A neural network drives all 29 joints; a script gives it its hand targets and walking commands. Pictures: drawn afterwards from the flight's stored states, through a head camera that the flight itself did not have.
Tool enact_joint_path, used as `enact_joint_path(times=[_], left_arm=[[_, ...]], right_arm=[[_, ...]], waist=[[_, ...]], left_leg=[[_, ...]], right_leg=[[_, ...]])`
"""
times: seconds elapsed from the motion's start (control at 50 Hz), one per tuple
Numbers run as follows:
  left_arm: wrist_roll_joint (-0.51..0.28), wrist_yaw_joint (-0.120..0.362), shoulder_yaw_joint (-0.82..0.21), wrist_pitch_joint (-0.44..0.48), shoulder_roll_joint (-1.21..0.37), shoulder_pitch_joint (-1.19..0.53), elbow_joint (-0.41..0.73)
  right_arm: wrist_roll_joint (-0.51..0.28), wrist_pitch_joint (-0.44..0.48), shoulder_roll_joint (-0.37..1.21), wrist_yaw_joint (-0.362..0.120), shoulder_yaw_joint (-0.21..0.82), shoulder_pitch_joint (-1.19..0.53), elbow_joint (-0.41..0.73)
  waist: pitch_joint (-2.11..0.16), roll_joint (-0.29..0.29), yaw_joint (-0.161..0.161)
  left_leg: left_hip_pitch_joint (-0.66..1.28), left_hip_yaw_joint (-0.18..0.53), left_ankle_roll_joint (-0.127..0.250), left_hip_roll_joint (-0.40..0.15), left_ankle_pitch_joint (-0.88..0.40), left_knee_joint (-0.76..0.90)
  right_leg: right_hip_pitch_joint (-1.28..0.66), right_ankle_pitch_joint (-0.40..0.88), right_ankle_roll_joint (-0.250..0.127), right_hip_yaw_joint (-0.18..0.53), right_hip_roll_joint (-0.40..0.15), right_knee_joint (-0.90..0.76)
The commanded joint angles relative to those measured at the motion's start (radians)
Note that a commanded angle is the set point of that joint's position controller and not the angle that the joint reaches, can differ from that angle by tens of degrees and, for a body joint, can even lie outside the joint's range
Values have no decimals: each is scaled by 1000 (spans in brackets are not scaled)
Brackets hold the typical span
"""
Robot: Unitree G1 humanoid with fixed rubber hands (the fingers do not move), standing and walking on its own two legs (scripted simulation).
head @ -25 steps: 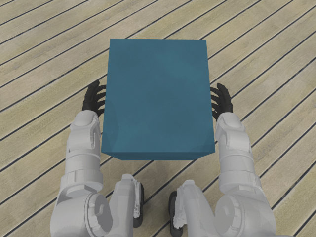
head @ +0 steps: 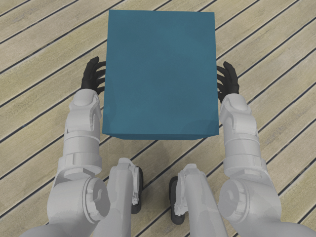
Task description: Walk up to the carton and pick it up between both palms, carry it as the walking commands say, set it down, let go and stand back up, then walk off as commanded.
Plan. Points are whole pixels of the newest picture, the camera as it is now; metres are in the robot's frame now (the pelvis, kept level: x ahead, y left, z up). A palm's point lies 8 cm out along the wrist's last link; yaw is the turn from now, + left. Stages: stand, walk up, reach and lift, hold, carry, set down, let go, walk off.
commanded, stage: set down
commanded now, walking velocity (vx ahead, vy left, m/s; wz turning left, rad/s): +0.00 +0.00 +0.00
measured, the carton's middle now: (159, 88) +0.49 +0.02 -0.16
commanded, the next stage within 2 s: none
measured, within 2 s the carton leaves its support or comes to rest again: rests again in 1.82 s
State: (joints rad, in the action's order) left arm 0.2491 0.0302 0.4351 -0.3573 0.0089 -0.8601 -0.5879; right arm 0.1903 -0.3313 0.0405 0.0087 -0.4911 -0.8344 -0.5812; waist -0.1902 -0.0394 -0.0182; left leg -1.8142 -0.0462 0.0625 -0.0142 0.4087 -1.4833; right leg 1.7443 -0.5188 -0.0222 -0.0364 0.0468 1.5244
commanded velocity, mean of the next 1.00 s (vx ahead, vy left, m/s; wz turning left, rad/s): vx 0.00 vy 0.00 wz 0.00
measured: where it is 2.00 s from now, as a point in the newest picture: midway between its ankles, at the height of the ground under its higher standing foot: (156, 203)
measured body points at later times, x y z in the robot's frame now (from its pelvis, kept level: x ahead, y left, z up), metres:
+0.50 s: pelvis -0.01 -0.01 -0.07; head +0.27 +0.03 +0.28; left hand +0.48 +0.20 -0.17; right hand +0.49 -0.14 -0.16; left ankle +0.11 +0.09 -0.53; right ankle +0.07 -0.11 -0.53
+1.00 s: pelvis -0.02 -0.01 -0.13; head +0.30 +0.04 +0.18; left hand +0.51 +0.20 -0.26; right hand +0.51 -0.13 -0.25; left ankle +0.11 +0.09 -0.53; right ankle +0.07 -0.11 -0.53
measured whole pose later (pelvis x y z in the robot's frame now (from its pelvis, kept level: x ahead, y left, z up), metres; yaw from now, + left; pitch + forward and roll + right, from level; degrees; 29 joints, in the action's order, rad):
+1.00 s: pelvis -0.02 -0.01 -0.13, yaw +0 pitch +45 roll -3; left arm 0.12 0.00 0.34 -0.31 0.21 -1.22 -0.80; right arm 0.08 -0.30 -0.07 0.10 -0.46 -1.15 -0.70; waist 0.02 -0.04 -0.01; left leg -2.25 -0.03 0.06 -0.01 0.45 -1.92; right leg 2.16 -0.61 -0.01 -0.05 0.08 1.98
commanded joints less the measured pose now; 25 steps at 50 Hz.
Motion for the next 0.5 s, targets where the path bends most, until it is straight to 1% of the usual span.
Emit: enact_joint_path(times=[0.0,0.04,0.08,0.14,0.2,0.28,0.48], left_arm=[[-156,222,-554,18,-950,-548,-53],[-159,218,-554,20,-941,-558,-59],[-163,212,-558,22,-930,-565,-70],[-170,202,-558,24,-920,-596,-85],[-170,197,-550,28,-909,-623,-101],[-172,194,-532,32,-892,-664,-118],[-189,190,-502,38,-839,-764,-148]], right_arm=[[-160,27,923,-242,577,-646,-13],[-165,29,918,-235,579,-656,-12],[-170,32,911,-227,581,-670,-5],[-179,33,899,-218,578,-707,-7],[-177,32,896,-210,561,-724,-24],[-173,32,886,-199,536,-754,-45],[-195,31,871,-177,532,-866,-54]], waist=[[-930,54,-23],[-936,52,-22],[-946,46,-8],[-956,58,-6],[-946,65,-6],[-937,75,2],[-950,64,-16]], left_leg=[[778,109,-48,136,-323,65],[758,106,-49,137,-326,45],[763,108,-49,136,-334,23],[744,103,-52,136,-300,-2],[701,94,-54,136,-287,-28],[647,87,-55,135,-264,-66],[549,71,-50,133,-228,-154]], right_leg=[[-188,231,30,38,137,-117],[-170,234,33,36,137,-99],[-137,233,39,28,138,-81],[-106,204,41,27,135,-57],[-86,197,42,25,136,-32],[-57,184,43,21,136,3],[-25,159,47,19,133,84]])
